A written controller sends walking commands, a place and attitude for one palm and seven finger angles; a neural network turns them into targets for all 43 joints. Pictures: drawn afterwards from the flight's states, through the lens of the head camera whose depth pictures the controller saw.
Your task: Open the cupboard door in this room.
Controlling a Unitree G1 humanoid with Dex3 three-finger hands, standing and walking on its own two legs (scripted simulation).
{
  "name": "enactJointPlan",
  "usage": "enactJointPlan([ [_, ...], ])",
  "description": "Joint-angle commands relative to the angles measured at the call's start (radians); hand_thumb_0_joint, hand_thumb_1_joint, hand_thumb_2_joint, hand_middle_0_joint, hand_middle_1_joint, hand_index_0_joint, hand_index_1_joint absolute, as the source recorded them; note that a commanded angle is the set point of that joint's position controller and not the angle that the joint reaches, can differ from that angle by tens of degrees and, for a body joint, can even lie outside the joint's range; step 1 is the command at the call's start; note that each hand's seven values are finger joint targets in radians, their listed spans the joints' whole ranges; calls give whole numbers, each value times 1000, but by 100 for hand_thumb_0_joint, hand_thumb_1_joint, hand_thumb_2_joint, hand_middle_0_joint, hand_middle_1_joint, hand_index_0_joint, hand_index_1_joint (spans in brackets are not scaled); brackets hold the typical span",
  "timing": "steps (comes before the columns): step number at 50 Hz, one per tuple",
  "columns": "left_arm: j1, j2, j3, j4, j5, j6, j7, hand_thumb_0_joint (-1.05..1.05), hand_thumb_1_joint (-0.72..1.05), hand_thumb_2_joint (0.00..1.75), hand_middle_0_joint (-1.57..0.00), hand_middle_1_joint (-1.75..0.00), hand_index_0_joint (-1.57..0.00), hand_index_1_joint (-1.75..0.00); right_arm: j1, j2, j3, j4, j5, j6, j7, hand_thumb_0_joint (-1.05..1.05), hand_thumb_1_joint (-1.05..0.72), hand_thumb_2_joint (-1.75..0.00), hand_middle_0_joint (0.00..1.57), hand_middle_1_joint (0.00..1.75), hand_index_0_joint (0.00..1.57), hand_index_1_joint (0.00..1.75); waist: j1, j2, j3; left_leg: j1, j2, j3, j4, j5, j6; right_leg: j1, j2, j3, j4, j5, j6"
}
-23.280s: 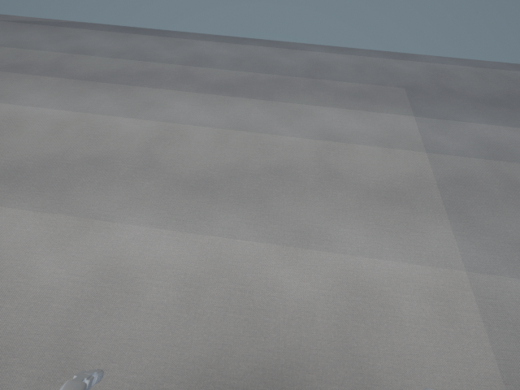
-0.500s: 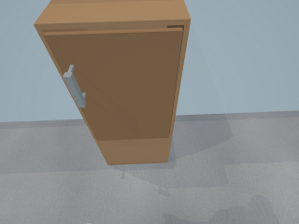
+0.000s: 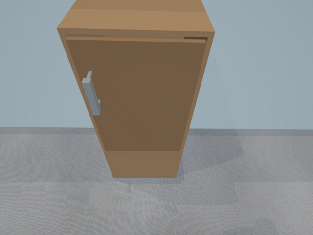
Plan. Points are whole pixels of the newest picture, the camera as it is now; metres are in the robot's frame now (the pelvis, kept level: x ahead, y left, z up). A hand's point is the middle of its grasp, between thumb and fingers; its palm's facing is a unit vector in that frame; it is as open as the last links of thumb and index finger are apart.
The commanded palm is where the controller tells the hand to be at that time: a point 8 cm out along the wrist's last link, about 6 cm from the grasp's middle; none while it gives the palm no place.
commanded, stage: come to a stop and stand still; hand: left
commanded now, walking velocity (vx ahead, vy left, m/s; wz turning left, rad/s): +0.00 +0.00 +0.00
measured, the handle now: (93, 93) +0.51 +0.25 +0.04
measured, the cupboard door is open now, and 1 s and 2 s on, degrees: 0 0 0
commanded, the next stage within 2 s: look again from close up in 0.16 s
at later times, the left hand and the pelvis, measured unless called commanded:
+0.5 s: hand out of the picture +0.01 +0.20 -0.18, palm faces +0.01 -0.97 -0.24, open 7.4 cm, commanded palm none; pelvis +0.00 +0.02 -0.01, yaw +0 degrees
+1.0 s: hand out of the picture +0.12 +0.20 -0.09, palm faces +0.28 -0.94 -0.22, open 7.4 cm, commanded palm +0.10 +0.24 -0.06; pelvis -0.01 +0.00 -0.01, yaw +1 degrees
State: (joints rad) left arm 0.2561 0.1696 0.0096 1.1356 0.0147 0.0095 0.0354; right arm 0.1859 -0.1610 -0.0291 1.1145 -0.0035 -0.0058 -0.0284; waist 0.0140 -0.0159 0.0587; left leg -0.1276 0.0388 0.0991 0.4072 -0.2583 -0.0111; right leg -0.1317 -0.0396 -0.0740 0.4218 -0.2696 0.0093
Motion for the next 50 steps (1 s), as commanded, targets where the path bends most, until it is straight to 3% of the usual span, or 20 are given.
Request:
enactJointPlan([
  [1, 47, 93, 8, -32, -2, -24, 6, 0, 90, 90, -20, -30, -20, -30, 74, -90, -3, -10, -1, -11, -6, 0, -90, -90, 20, 30, 20, 30, -11, 19, -10, 48, 96, -82, -71, 241, 19, -41, -90, 76, -91, 223, -12],
  [12, 76, 66, 2, -14, -4, -24, 8, 0, 90, 90, -20, -30, -20, -30, 132, -71, 3, 16, -1, -20, -9, 0, -90, -90, 20, 30, 20, 30, -9, 23, 24, 8, 89, -91, -108, 180, 23, -27, -89, 65, -109, 165, -7],
  [13, 116, 88, -9, -2, 10, -52, 44, 0, 90, 90, -20, -30, -20, -30, 56, -116, 10, -52, 4, -32, 7, 0, -90, -90, 20, 30, 20, 30, 6, 66, 13, -66, 98, -63, 108, 355, 4, -60, -126, 117, -50, 460, -22],
  [14, 88, 128, 6, -51, 1, -58, 34, 0, 90, 90, -20, -30, -20, -30, 130, -72, 10, -70, -8, -25, 10, 0, -90, -90, 20, 30, 20, 30, -36, 106, -64, -61, 63, -81, 61, 147, 11, -17, -136, 112, -10, 348, -50],
  [16, 65, 102, -2, -55, 1, -56, 20, 0, 90, 90, -20, -30, -20, -30, 162, -68, 17, -61, -15, -34, 11, 0, -90, -90, 20, 30, 20, 30, -22, 148, -55, -88, 80, -93, 22, 217, 29, -29, -85, 69, 24, 179, -53],
  [18, 83, 80, -3, -57, -1, -50, 14, 0, 90, 90, -20, -30, -20, -30, 172, -78, 18, -72, -13, -36, 6, 0, -90, -90, 20, 30, 20, 30, -21, 97, -107, -49, 86, -101, 31, 284, 44, -22, -68, 56, 46, 161, -47],
  [19, 77, 73, -4, -56, -2, -47, 13, 0, 90, 90, -20, -30, -20, -30, 182, -85, 19, -75, -12, -36, 3, 0, -90, -90, 20, 30, 20, 30, -24, 51, -96, -52, 91, -105, 33, 303, 49, -29, -62, 49, 53, 159, -44],
  [22, 66, 63, -7, -61, -1, -36, 9, 0, 90, 90, -20, -30, -20, -30, 182, -87, 21, -76, -13, -32, 2, 0, -90, -90, 20, 30, 20, 30, -18, 24, -4, -96, 91, -110, 1, 247, 55, -69, -57, 47, 50, 101, -36],
  [25, 66, 63, -7, -63, -2, -29, 6, 0, 90, 90, -20, -30, -20, -30, 176, -88, 23, -76, -12, -29, 3, 0, -90, -90, 20, 30, 20, 30, -14, -3, 45, -119, 83, -109, -32, 145, 55, -97, -58, 55, 33, 67, -32],
  [26, 64, 64, -6, -63, 0, -30, 5, 0, 90, 90, -20, -30, -20, -30, 180, -82, 24, -71, -13, -30, 3, 0, -90, -90, 20, 30, 20, 30, -14, 18, 53, -122, 80, -112, -41, 152, 56, -95, -57, 55, 36, 72, -32],
  [30, 67, 74, -3, -66, -3, -27, 4, 0, 90, 90, -20, -30, -20, -30, 179, -88, 26, -63, -13, -30, 4, 0, -90, -90, 20, 30, 20, 30, -11, 2, 45, -112, 75, -104, -59, 107, 53, -95, -61, 65, 21, 66, -29],
  [42, 74, 83, 1, -54, -1, -35, 1, 0, 90, 90, -20, -30, -20, -30, 162, -77, 25, -31, -10, -30, 1, 0, -90, -90, 20, 30, 20, 30, -10, 14, -10, -47, 73, -73, -35, 168, 42, -73, -76, 83, -6, 183, -34],
  [43, 149, 114, 3, -25, 5, -43, 40, 0, 90, 90, -20, -30, -20, -30, 63, -129, 11, -103, 1, -26, 9, 0, -90, -90, 20, 30, 20, 30, 21, -154, 43, -158, 99, -62, 181, 198, 9, -89, -133, 150, -30, 541, -18],
  [44, -626, 355, 153, -1575, -182, -275, 37, 0, 88, 89, -20, -32, -20, -32, 83, -282, -11, -423, 46, -180, -38, 0, -90, -90, 20, 30, 20, 30, -104, 85, -485, 111, -24, -68, 51, 318, 44, -2, -22, 66, 81, 461, -41],
  [45, -150, 271, 128, -1291, -103, -218, 76, 0, 85, 88, -20, -33, -20, -33, -5, -180, 17, -373, 37, -263, -72, 0, -90, -90, 20, 30, 20, 30, 0, 257, -446, 162, -1, -43, 33, 441, 52, -24, 20, 52, 115, 271, -55],
  [46, -134, 214, 104, -1212, -128, -171, 128, 0, 83, 87, -21, -34, -21, -34, -5, -183, 1, -310, 49, -284, -77, 0, -90, -90, 20, 30, 20, 30, -27, 245, -351, 58, 1, -44, 50, 327, 19, -78, 18, 8, 104, 159, -44],
  [47, 165, -28, -14, -1011, -141, -70, 118, 0, 81, 86, -21, -36, -21, -36, 32, -146, -5, -307, 61, -280, -67, 0, -90, -90, 20, 30, 20, 30, -40, 160, -218, -23, 8, -59, 35, 262, 27, -134, 18, -13, 89, 123, -30],
  [48, 5, 4, -6, -1209, -183, -99, 91, 0, 78, 85, -21, -37, -21, -37, 0, -178, -2, -389, 70, -294, -64, 0, -90, -90, 20, 30, 20, 30, -40, 124, -91, -87, -2, -87, 40, 194, 25, -161, 13, -19, 81, 119, -23],
  [49, 6, 84, 74, -1231, -172, -149, 74, 0, 76, 84, -21, -39, -21, -39, 3, -206, -28, -404, 57, -311, -68, 0, -90, -90, 20, 30, 20, 30, -57, 81, -123, -97, -12, -80, 80, 157, 28, -203, 18, -22, 75, 88, -24],
  [50, 36, 75, 86, -1193, -162, -200, 56, 0, 74, 83, -21, -40, -21, -40, 9, -206, -31, -425, 37, -322, -66, 0, -90, -90, 20, 30, 20, 30, -63, 12, -88, -151, -26, -83, 120, 130, 30, -269, 26, -37, 93, 55, -21],
])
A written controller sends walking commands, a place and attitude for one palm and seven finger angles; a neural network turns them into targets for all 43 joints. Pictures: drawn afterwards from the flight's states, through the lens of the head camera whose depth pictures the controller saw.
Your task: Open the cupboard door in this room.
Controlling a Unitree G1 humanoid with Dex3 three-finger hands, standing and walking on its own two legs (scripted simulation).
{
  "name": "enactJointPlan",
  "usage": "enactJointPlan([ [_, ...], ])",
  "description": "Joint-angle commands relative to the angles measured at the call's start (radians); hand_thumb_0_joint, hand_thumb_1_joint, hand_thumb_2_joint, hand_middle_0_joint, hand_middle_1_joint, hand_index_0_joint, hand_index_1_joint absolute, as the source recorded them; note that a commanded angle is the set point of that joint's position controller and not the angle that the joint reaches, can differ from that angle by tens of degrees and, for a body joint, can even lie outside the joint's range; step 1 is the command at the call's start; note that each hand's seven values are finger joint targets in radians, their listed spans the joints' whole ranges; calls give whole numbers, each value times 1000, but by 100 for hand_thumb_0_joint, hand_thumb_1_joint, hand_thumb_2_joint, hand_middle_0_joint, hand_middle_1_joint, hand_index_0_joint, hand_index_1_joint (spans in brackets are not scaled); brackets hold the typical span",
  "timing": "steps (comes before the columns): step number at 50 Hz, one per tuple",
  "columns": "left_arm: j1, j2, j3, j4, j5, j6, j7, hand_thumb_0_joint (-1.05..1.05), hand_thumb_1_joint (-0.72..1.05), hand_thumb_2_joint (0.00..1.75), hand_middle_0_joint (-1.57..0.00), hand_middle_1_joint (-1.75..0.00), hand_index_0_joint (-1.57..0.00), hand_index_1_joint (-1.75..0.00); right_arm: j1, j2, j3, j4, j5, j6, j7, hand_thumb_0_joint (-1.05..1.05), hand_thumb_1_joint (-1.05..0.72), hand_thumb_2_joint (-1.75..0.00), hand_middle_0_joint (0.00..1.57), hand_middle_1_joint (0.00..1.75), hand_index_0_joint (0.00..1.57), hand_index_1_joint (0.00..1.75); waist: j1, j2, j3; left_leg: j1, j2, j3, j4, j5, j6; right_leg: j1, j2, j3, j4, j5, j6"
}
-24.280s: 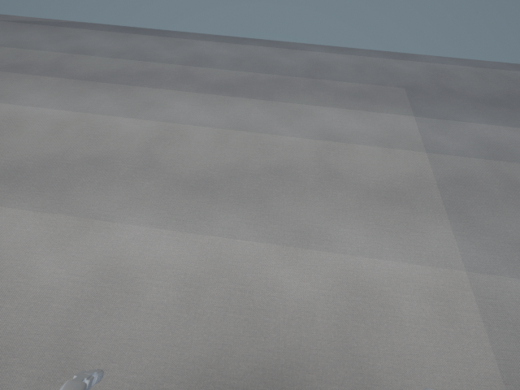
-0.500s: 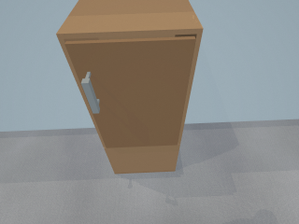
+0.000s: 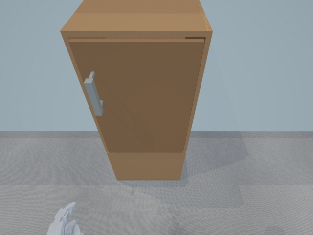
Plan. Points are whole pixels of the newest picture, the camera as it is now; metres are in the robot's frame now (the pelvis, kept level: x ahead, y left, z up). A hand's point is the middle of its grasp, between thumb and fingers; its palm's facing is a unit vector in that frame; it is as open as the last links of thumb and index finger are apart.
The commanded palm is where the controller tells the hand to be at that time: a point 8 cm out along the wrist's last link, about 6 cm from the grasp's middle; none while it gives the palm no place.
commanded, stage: raise the hand with hooked fingers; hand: left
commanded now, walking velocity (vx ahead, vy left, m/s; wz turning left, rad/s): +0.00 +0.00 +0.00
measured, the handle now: (95, 94) +0.53 +0.24 +0.05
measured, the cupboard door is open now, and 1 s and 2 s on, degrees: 0 0 0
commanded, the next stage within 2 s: move the hooked fingers beside the handle in 1.96 s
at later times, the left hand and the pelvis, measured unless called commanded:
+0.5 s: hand (76, 215) +0.17 +0.20 +0.00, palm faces +0.08 -0.99 -0.09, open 9.9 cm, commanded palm +0.15 +0.26 -0.01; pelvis -0.04 -0.02 -0.08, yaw +2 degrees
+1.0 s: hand (63, 187) +0.22 +0.25 +0.02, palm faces +0.04 -1.00 -0.06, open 12.9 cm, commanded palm +0.19 +0.30 +0.04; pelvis -0.03 +0.01 -0.04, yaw +1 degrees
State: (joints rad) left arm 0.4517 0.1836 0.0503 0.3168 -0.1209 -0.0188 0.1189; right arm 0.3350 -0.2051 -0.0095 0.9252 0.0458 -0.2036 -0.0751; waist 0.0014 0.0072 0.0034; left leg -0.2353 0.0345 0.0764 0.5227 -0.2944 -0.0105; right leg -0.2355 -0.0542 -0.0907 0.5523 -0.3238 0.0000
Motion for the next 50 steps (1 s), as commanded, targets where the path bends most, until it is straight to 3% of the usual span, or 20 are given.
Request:
enactJointPlan([
  [1, -112, 65, 83, -274, -25, -211, -54, 0, 71, 82, -21, -42, -21, -42, -138, -163, -58, -262, -20, -126, -13, 0, -90, -90, 20, 30, 20, 30, -44, -84, 0, -104, -33, -66, 46, 145, 29, -217, 42, -23, -15, 84, -9],
  [2, -29, 20, 93, -176, -39, -266, -98, 0, 69, 81, -22, -43, -22, -43, -136, -152, -64, -281, -29, -122, -2, 0, -90, -90, 20, 30, 20, 30, -17, -196, 13, -173, -35, -62, 85, 120, 20, -273, 52, -31, 23, 46, -5],
  [4, 129, -9, 127, -50, -84, -401, -213, 0, 64, 79, -22, -47, -22, -47, -176, -149, -80, -329, -38, -125, 26, 0, -90, -90, 20, 30, 20, 30, 43, -312, 4, -336, -44, -55, 184, 61, 8, -334, 50, -9, 119, 12, -6],
  [5, 161, -11, 137, -62, -110, -471, -281, 0, 62, 78, -22, -48, -22, -48, -186, -153, -87, -358, -40, -126, 40, 0, -90, -90, 20, 30, 20, 30, 64, -301, -47, -383, -52, -46, 230, 62, 4, -320, 47, 10, 167, 49, -8],
  [6, 192, 28, 186, -28, -130, -521, -358, 0, 60, 77, -22, -50, -22, -50, -190, -156, -98, -387, -33, -121, 58, 0, -90, -90, 20, 30, 20, 30, 89, -224, -82, -400, -61, -40, 266, 86, -4, -286, 37, 36, 212, 122, -20],
  [7, 159, 57, 212, -41, -153, -572, -432, 0, 57, 76, -22, -51, -22, -51, -200, -164, -100, -419, -28, -118, 68, 0, -90, -90, 20, 30, 20, 30, 81, -197, -140, -428, -67, -36, 308, 105, -8, -266, 29, 42, 259, 186, -25],
  [10, 67, 165, 299, -178, -178, -553, -499, 0, 50, 73, -23, -55, -23, -55, -233, -169, -100, -518, -20, -96, 63, 0, -90, -90, 20, 30, 20, 30, 97, -54, -291, -470, -83, 4, 377, 95, 9, -232, 8, 114, 286, 205, -11],
  [13, -135, 210, 328, -403, -198, -528, -461, 0, 43, 70, -23, -60, -23, -60, -204, -148, -92, -558, -19, -80, 45, 0, -90, -90, 20, 30, 20, 30, 56, 69, -331, -454, -69, -10, 413, 50, 21, -280, 12, 163, 262, 53, -5],
  [15, -243, 208, 313, -566, -190, -582, -412, 0, 39, 68, -24, -63, -24, -63, -158, -133, -84, -528, -29, -86, 36, 0, -90, -90, 20, 30, 20, 30, 16, 149, -366, -393, -42, -36, 440, 86, 31, -338, 31, 137, 296, 92, -13],
  [16, -325, 218, 291, -639, -186, -607, -397, 0, 36, 67, -24, -64, -24, -64, -144, -141, -75, -517, -39, -87, 30, 0, -90, -90, 20, 30, 20, 30, -19, 114, -355, -403, -32, -55, 462, 81, 36, -384, 43, 126, 318, 89, -12],
  [19, -336, 147, 177, -629, -162, -646, -407, 0, 29, 64, -24, -69, -24, -69, -125, -147, -63, -468, -38, -110, 15, 0, -90, -90, 20, 30, 20, 30, -67, 123, -315, -402, -13, -78, 479, 49, 40, -476, 58, 95, 332, 37, -22],
  [22, -357, 179, 154, -508, -172, -581, -483, 0, 22, 61, -25, -74, -25, -74, -131, -174, -48, -453, -20, -121, 0, 0, -90, -90, 20, 30, 20, 30, -89, 71, -260, -450, -9, -97, 474, -27, 40, -492, 63, 96, 302, -49, -16],
  [24, -299, 219, 198, -404, -178, -474, -519, 0, 18, 59, -25, -76, -25, -76, -141, -182, -43, -463, -8, -114, -11, 0, -90, -90, 20, 30, 20, 30, -61, 32, -261, -482, -16, -93, 444, -62, 40, -449, 53, 115, 254, -116, -8],
  [26, -228, 282, 293, -289, -204, -344, -537, 0, 13, 57, -25, -80, -25, -80, -162, -183, -37, -484, 3, -94, -19, 0, -90, -90, 20, 30, 20, 30, -3, -4, -267, -496, -27, -88, 404, -58, 35, -361, 42, 133, 206, -162, -6],
  [29, -165, 296, 381, -354, -251, -241, -499, 0, 6, 54, -26, -84, -26, -84, -191, -159, -33, -533, 4, -73, -19, 0, -90, -90, 20, 30, 20, 30, 59, -33, -356, -441, -37, -75, 351, 22, 31, -236, 23, 119, 194, -76, 8],
  [31, -160, 292, 427, -393, -272, -248, -439, 0, 1, 52, -26, -87, -26, -87, -191, -138, -28, -531, -5, -69, -13, 0, -90, -90, 20, 30, 20, 30, 78, -38, -364, -410, -32, -82, 323, 72, 25, -208, 36, 84, 213, -2, 3],
  [35, -223, 244, 375, -464, -228, -371, -351, 0, -8, 48, -27, -93, -27, -93, -141, -143, -34, -499, -15, -84, 5, 0, -90, -90, 20, 30, 20, 30, 28, 3, -286, -362, -24, -79, 285, 64, 23, -299, 58, 38, 226, 19, 1],
  [40, -329, 237, 275, -365, -181, -432, -416, 0, -20, 43, -28, -100, -28, -100, -99, -187, -36, -464, -9, -107, 1, 0, -90, -90, 20, 30, 20, 30, -33, 21, -208, -347, -23, -84, 268, -38, 29, -377, 60, 38, 196, -83, -6],
  [46, -415, 383, 401, -384, -228, -374, -484, 0, -34, 37, -29, -110, -29, -110, -103, -202, -30, -469, 1, -107, -25, 0, -90, -90, 20, 30, 20, 30, 14, 80, -306, -252, -25, -92, 220, 39, 29, -257, 61, 31, 178, 4, -17],
  [50, -424, 363, 422, -399, -241, -366, -440, 0, -43, 33, -29, -115, -29, -115, -113, -184, -20, -472, -2, -105, -18, 0, -90, -90, 20, 30, 20, 30, 26, 125, -296, -193, -24, -93, 190, 127, 20, -230, 66, 9, 175, 109, -19],
])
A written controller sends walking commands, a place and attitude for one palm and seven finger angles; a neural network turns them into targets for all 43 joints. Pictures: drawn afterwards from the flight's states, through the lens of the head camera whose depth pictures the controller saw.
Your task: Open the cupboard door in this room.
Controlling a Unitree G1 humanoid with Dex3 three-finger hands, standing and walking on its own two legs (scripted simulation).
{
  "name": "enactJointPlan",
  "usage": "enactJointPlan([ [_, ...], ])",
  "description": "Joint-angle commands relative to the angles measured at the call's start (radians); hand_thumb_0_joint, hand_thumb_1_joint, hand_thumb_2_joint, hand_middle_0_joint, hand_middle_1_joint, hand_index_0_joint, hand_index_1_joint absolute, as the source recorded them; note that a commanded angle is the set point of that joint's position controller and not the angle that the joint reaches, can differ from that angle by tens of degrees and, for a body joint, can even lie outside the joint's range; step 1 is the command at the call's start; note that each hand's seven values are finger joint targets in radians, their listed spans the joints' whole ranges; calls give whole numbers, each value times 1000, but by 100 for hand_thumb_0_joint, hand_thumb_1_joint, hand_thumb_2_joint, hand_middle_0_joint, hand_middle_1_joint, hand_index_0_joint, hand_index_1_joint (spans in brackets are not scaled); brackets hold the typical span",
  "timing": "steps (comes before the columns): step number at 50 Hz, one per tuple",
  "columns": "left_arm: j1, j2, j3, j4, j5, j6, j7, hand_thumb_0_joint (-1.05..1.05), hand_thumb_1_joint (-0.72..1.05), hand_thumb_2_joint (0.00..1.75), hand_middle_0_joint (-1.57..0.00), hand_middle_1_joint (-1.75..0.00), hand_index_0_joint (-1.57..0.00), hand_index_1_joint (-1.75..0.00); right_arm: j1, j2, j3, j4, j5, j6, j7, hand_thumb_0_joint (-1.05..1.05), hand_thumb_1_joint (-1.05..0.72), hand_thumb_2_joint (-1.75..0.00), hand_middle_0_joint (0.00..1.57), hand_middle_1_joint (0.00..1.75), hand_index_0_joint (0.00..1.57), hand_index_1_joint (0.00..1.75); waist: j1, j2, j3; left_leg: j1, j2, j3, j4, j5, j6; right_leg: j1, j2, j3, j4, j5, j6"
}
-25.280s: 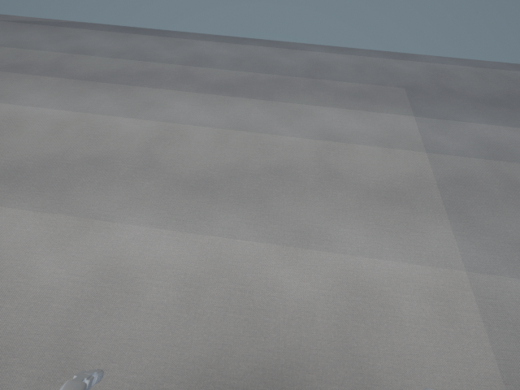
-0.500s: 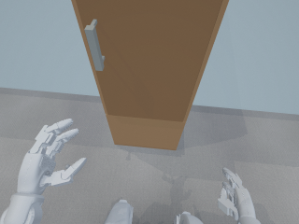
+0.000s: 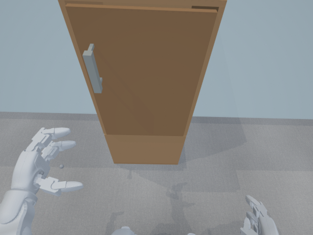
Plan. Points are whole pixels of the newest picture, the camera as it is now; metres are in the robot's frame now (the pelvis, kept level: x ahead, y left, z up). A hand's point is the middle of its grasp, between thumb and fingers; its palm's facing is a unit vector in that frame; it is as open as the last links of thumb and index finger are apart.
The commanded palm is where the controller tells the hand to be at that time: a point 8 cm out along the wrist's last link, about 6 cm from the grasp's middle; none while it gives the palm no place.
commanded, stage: raise the hand with hooked fingers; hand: left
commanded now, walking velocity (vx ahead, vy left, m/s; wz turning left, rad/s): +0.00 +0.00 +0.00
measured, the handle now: (95, 69) +0.56 +0.23 +0.09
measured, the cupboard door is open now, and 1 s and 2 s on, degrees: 0 0 0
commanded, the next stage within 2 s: move the hooked fingers beside the handle in 0.96 s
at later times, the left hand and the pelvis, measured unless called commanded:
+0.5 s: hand (40, 128) +0.31 +0.28 +0.12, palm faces +0.09 -0.99 -0.04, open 14.0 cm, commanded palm +0.27 +0.32 +0.11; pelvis +0.02 +0.00 +0.02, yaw +0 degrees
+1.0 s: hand (49, 131) +0.31 +0.26 +0.11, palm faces +0.08 -1.00 -0.02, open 14.0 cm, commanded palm +0.28 +0.30 +0.11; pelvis +0.01 -0.01 +0.02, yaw -1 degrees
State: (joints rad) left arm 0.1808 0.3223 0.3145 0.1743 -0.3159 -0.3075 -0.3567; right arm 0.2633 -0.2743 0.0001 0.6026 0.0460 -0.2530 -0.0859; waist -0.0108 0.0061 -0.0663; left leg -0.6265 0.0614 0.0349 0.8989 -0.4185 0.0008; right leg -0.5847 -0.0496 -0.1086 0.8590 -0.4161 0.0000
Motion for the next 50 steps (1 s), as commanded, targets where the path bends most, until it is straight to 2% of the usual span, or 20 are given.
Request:
enactJointPlan([
  [1, -156, 231, 164, -234, -47, -67, 38, 0, -45, 32, -30, -117, -30, -117, -33, -117, -26, -152, -4, -51, -4, 0, -90, -90, 20, 30, 20, 30, 40, 122, -213, 200, -50, -56, -190, 272, 7, 133, 68, 23, -130, 222, -23],
  [3, -157, 199, 133, -196, -37, -44, 30, 0, -50, 30, -30, -120, -30, -120, -34, -119, -28, -148, 0, -42, 2, 0, -90, -90, 20, 30, 20, 30, 27, 122, -194, 217, -48, -47, -194, 311, 4, 125, 68, 19, -136, 270, -19],
  [5, -185, 182, 103, -135, -29, -4, 9, 0, -50, 30, -30, -120, -30, -120, -33, -126, -25, -153, 3, -30, 4, 0, -90, -90, 20, 30, 20, 30, 17, 99, -152, 200, -48, -46, -207, 279, 3, 111, 68, 15, -151, 255, -15],
  [7, -244, 192, 91, -91, -26, 37, -25, 0, -50, 30, -30, -120, -30, -120, -32, -135, -23, -158, 7, -19, -1, 0, -90, -90, 20, 30, 20, 30, 5, 54, -131, 196, -49, -47, -215, 260, 7, 115, 70, 18, -169, 252, -15],
  [10, -329, 239, 119, -92, -25, 63, -49, 0, -50, 30, -30, -120, -30, -120, -38, -137, -21, -160, 9, -13, -12, 0, -90, -90, 20, 30, 20, 30, 7, 61, -165, 227, -50, -48, -225, 257, 10, 134, 68, 23, -187, 247, -15],
  [14, -426, 322, 194, -144, -29, 25, -47, 0, -50, 30, -30, -120, -30, -120, -36, -129, -13, -158, -2, -13, -18, 0, -90, -90, 20, 30, 20, 30, 22, 92, -253, 302, -49, -55, -233, 340, 8, 187, 70, 27, -186, 304, -21],
  [16, -442, 341, 213, -121, -35, 11, -43, 0, -50, 30, -30, -120, -30, -120, -33, -129, -7, -149, -6, -11, -18, 0, -90, -90, 20, 30, 20, 30, 24, 81, -241, 308, -49, -56, -236, 353, 7, 197, 76, 28, -192, 317, -24],
  [19, -460, 324, 207, -41, -41, 20, -62, 0, -50, 30, -30, -120, -30, -120, -39, -130, -8, -134, 1, -6, -22, 0, -90, -90, 20, 30, 20, 30, 18, 76, -214, 302, -49, -49, -248, 344, 7, 199, 70, 31, -209, 325, -20],
  [22, -489, 333, 199, 33, -42, 69, -99, 0, -50, 30, -30, -120, -30, -120, -35, -137, -8, -131, 7, 4, -26, 0, -90, -90, 20, 30, 20, 30, 16, 93, -201, 304, -51, -40, -256, 349, 10, 208, 65, 36, -226, 347, -21],
  [23, -498, 342, 201, 57, -42, 87, -108, 0, -50, 30, -30, -120, -30, -120, -34, -140, -9, -132, 8, 7, -28, 0, -90, -90, 20, 30, 20, 30, 17, 73, -201, 296, -52, -39, -261, 336, 11, 213, 63, 36, -232, 342, -19],
  [26, -438, 302, 173, 105, -51, 119, -133, 0, -50, 30, -30, -120, -30, -120, -32, -142, -12, -149, 10, 11, -23, 0, -90, -90, 20, 30, 20, 30, 28, 27, -186, 277, -55, -32, -259, 346, 17, 234, 60, 41, -238, 367, -19],
  [31, -453, 364, 234, 7, -51, 67, -98, 0, -50, 30, -30, -120, -30, -120, -25, -142, -20, -160, 1, 14, -9, 0, -90, -90, 20, 30, 20, 30, 40, 21, -230, 294, -54, -26, -255, 382, 18, 258, 62, 49, -228, 402, -16],
  [32, -465, 370, 243, -3, -47, 54, -86, 0, -50, 30, -30, -120, -30, -120, -28, -138, -19, -160, 0, 16, -7, 0, -90, -90, 20, 30, 20, 30, 39, 52, -228, 295, -56, -24, -258, 374, 18, 250, 63, 53, -230, 396, -16],
  [33, -466, 373, 254, -3, -46, 43, -73, 0, -50, 30, -30, -120, -30, -120, -23, -136, -20, -160, -2, 17, -6, 0, -90, -90, 20, 30, 20, 30, 38, 47, -233, 293, -57, -22, -260, 363, 18, 251, 63, 53, -230, 382, -14],
  [36, -496, 370, 247, -16, -37, 17, -53, 0, -50, 30, -30, -120, -30, -120, -28, -134, -19, -150, -1, 20, -8, 0, -90, -90, 20, 30, 20, 30, 30, 84, -205, 294, -57, -17, -262, 331, 18, 241, 62, 62, -238, 346, -16],
  [40, -487, 342, 213, -9, -25, 13, -63, 0, -50, 30, -30, -120, -30, -120, -33, -129, -21, -146, 4, 19, -13, 0, -90, -90, 20, 30, 20, 30, 22, 123, -219, 308, -58, -10, -266, 307, 21, 239, 58, 70, -251, 328, -14],
  [43, -479, 332, 201, 12, -34, 28, -81, 0, -50, 30, -30, -120, -30, -120, -33, -131, -20, -143, 5, 20, -20, 0, -90, -90, 20, 30, 20, 30, 15, 77, -210, 299, -55, -11, -266, 310, 22, 244, 59, 68, -252, 348, -10],
  [47, -480, 342, 224, 63, -55, 45, -95, 0, -50, 30, -30, -120, -30, -120, -36, -136, -16, -142, 6, 21, -23, 0, -90, -90, 20, 30, 20, 30, 22, 14, -191, 271, -57, -14, -266, 300, 22, 249, 56, 72, -255, 348, -6],
  [49, -488, 336, 220, 88, -54, 51, -95, 0, -50, 30, -30, -120, -30, -120, -39, -137, -16, -142, 7, 23, -24, 0, -90, -90, 20, 30, 20, 30, 18, 2, -175, 258, -58, -12, -267, 275, 21, 235, 54, 76, -263, 320, -3],
  [50, -485, 324, 214, 98, -55, 53, -95, 0, -50, 30, -30, -120, -30, -120, -42, -134, -16, -143, 8, 23, -24, 0, -90, -90, 20, 30, 20, 30, 19, 19, -167, 254, -60, -9, -265, 264, 20, 227, 51, 81, -267, 305, -2],
])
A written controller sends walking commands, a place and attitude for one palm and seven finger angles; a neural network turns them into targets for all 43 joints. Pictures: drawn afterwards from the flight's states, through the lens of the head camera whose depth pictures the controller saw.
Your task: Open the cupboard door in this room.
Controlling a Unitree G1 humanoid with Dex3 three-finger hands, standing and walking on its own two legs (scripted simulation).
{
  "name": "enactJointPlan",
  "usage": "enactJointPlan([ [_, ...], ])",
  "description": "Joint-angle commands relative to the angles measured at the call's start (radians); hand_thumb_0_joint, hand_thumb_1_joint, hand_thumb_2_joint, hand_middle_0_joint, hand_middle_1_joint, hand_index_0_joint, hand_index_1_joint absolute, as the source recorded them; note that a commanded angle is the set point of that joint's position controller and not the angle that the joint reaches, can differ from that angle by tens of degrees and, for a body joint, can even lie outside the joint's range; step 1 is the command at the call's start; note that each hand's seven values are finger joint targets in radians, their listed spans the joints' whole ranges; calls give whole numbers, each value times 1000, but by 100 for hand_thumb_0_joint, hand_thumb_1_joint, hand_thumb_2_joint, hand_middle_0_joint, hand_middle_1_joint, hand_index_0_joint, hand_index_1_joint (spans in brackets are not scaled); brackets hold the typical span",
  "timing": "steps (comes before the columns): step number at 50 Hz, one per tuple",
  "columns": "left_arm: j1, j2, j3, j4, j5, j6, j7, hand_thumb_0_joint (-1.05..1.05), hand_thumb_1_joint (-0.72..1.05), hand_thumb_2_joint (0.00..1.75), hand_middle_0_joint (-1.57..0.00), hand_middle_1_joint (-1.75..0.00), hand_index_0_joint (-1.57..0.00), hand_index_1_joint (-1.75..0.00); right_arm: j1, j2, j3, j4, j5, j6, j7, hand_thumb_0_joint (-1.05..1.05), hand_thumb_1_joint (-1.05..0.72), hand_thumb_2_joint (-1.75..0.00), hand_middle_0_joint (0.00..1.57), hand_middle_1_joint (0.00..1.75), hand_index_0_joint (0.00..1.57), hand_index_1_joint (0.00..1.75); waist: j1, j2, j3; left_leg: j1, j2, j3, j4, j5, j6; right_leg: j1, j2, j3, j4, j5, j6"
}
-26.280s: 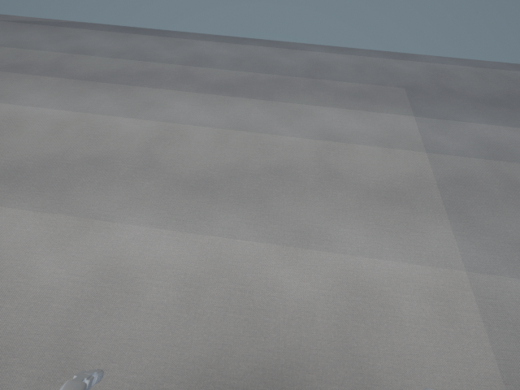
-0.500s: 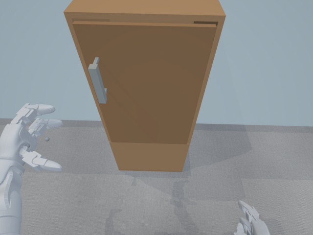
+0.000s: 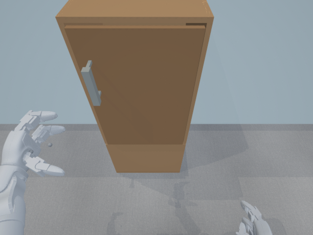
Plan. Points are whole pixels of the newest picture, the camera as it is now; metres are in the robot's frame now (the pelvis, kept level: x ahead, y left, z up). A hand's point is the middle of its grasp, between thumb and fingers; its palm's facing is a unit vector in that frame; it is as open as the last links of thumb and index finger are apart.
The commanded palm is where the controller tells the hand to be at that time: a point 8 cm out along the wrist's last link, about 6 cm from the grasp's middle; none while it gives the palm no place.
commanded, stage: move the hooked fingers beside the handle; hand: left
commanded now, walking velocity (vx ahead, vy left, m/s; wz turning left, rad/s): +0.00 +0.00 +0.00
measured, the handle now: (93, 83) +0.54 +0.25 +0.07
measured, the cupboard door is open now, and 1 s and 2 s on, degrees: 0 0 0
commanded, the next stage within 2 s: none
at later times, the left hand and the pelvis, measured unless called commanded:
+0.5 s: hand (56, 129) +0.34 +0.28 +0.09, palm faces +0.07 -1.00 -0.01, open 14.0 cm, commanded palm +0.31 +0.33 +0.09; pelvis -0.01 +0.01 +0.00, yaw +0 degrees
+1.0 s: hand (58, 114) +0.40 +0.30 +0.08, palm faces +0.07 -1.00 +0.00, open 14.0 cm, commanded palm +0.37 +0.34 +0.08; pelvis -0.01 +0.02 -0.01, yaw -1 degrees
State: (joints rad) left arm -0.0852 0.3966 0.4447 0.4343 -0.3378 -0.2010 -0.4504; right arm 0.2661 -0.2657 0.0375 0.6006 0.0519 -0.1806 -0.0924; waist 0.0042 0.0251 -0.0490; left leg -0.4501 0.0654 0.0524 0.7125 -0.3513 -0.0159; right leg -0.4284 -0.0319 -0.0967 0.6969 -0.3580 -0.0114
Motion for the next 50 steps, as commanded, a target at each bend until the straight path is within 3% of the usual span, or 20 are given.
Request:
enactJointPlan([
  [1, -233, 257, 77, -167, -28, -55, -1, 0, -50, 30, -30, -120, -30, -120, -40, -145, -51, -140, 2, -48, -17, 0, -90, -90, 20, 30, 20, 30, 1, -2, -178, 83, -61, -29, -78, 198, 38, 70, 36, 67, -100, 243, 6],
  [4, -264, 265, 71, -207, -12, -77, 6, 0, -50, 30, -30, -120, -30, -120, -46, -141, -52, -142, 0, -52, -14, 0, -90, -90, 20, 30, 20, 30, 5, 49, -216, 107, -62, -30, -80, 213, 38, 74, 36, 65, -93, 253, 3],
  [6, -339, 274, 60, -212, -8, -88, 11, 0, -50, 30, -30, -120, -30, -120, -38, -143, -50, -132, -2, -51, -17, 0, -90, -90, 20, 30, 20, 30, -16, 36, -214, 112, -59, -34, -71, 210, 40, 60, 40, 67, -90, 250, 3],
  [11, -413, 284, 64, -123, 1, -99, 16, 0, -50, 30, -30, -120, -30, -120, -28, -146, -47, -112, -4, -46, -26, 0, -90, -90, 20, 30, 20, 30, -24, 25, -197, 95, -59, -39, -73, 169, 38, 38, 40, 68, -91, 202, 2],
  [12, -454, 295, 62, -111, 8, -100, 13, 0, -50, 30, -30, -120, -30, -120, -29, -147, -47, -106, -1, -44, -27, 0, -90, -90, 20, 30, 20, 30, -29, 47, -203, 93, -59, -40, -76, 156, 37, 30, 38, 68, -94, 186, 3],
  [15, -443, 300, 65, -56, 15, -93, 7, 0, -50, 30, -30, -120, -30, -120, -23, -148, -49, -105, -3, -40, -27, 0, -90, -90, 20, 30, 20, 30, -16, 63, -224, 92, -62, -39, -76, 161, 37, 38, 35, 68, -92, 190, 0],
  [16, -446, 328, 83, -33, 14, -89, 4, 0, -50, 30, -30, -120, -30, -120, -13, -155, -49, -108, -4, -35, -26, 0, -90, -90, 20, 30, 20, 30, -14, 25, -227, 80, -58, -42, -70, 175, 38, 53, 38, 67, -84, 208, -2],
  [17, -456, 337, 85, -18, 20, -87, 0, 0, -50, 30, -30, -120, -30, -120, -13, -155, -50, -107, -2, -31, -26, 0, -90, -90, 20, 30, 20, 30, -14, 46, -238, 74, -60, -38, -69, 180, 37, 52, 36, 71, -81, 220, -1],
  [21, -542, 313, 48, 8, 25, -98, 1, 0, -50, 30, -30, -120, -30, -120, 5, -155, -50, -109, -4, -22, -20, 0, -90, -90, 20, 30, 20, 30, -22, 69, -237, 80, -59, -46, -66, 188, 35, 28, 45, 59, -69, 217, -8],
  [23, -529, 314, 56, 11, 29, -109, 7, 0, -50, 30, -30, -120, -30, -120, 17, -156, -57, -110, -6, -19, -15, 0, -90, -90, 20, 30, 20, 30, -17, 61, -274, 91, -58, -45, -63, 209, 35, 35, 46, 57, -64, 240, -6],
  [28, -613, 364, 85, 121, 41, -112, 21, 0, -50, 30, -30, -120, -30, -120, 47, -171, -59, -94, -7, 3, -13, 0, -90, -90, 20, 30, 20, 30, -34, -6, -241, 29, -56, -44, -59, 163, 37, 12, 45, 62, -62, 200, 2],
  [32, -681, 426, 109, 123, 69, -136, 21, 0, -50, 30, -30, -120, -30, -120, 66, -172, -61, -95, -12, 19, -8, 0, -90, -90, 20, 30, 20, 30, -28, 79, -308, 47, -57, -42, -43, 206, 37, 23, 47, 68, -40, 236, -5],
  [35, -729, 399, 77, 132, 78, -163, 17, 0, -50, 30, -30, -120, -30, -120, 82, -168, -62, -89, -15, 27, -5, 0, -90, -90, 20, 30, 20, 30, -43, 103, -323, 73, -53, -45, -34, 224, 38, -10, 55, 60, -32, 243, -8],
  [38, -710, 418, 108, 163, 61, -174, 4, 0, -50, 30, -30, -120, -30, -120, 97, -175, -67, -85, -17, 36, -4, 0, -90, -90, 20, 30, 20, 30, -36, 72, -360, 71, -51, -45, -22, 265, 38, 19, 59, 61, -24, 295, -8],
  [40, -709, 410, 100, 219, 60, -160, -8, 0, -50, 30, -30, -120, -30, -120, 102, -178, -65, -81, -14, 45, -4, 0, -90, -90, 20, 30, 20, 30, -42, 65, -333, 47, -52, -42, -22, 259, 38, 5, 57, 57, -20, 299, -6],
  [41, -692, 444, 132, 266, 59, -151, -12, 0, -50, 30, -30, -120, -30, -120, 113, -183, -66, -78, -15, 52, -5, 0, -90, -90, 20, 30, 20, 30, -36, 26, -319, 24, -51, -44, -18, 262, 41, 8, 60, 56, -16, 303, -8],
  [42, -725, 426, 101, 284, 65, -141, -19, 0, -50, 30, -30, -120, -30, -120, 110, -183, -65, -78, -12, 56, -3, 0, -90, -90, 20, 30, 20, 30, -53, 34, -289, 11, -51, -40, -20, 241, 41, -19, 57, 56, -22, 290, -3],
  [47, -814, 447, 84, 278, 90, -153, -24, 0, -50, 30, -30, -120, -30, -120, 130, -184, -68, -85, -17, 75, 3, 0, -90, -90, 20, 30, 20, 30, -60, 98, -326, 37, -50, -43, -2, 271, 41, -55, 61, 55, -7, 293, -7],
  [49, -859, 493, 119, 305, 94, -177, -15, 0, -50, 30, -30, -120, -30, -120, 144, -191, -70, -74, -21, 83, 1, 0, -90, -90, 20, 30, 20, 30, -66, 55, -338, 23, -46, -51, 5, 256, 41, -61, 65, 55, -3, 272, -6],
  [50, -894, 478, 99, 308, 99, -189, -15, 0, -50, 30, -30, -120, -30, -120, 143, -188, -69, -71, -19, 87, 1, 0, -90, -90, 20, 30, 20, 30, -78, 74, -333, 27, -46, -53, 7, 243, 41, -82, 65, 53, -1, 256, -6],
])
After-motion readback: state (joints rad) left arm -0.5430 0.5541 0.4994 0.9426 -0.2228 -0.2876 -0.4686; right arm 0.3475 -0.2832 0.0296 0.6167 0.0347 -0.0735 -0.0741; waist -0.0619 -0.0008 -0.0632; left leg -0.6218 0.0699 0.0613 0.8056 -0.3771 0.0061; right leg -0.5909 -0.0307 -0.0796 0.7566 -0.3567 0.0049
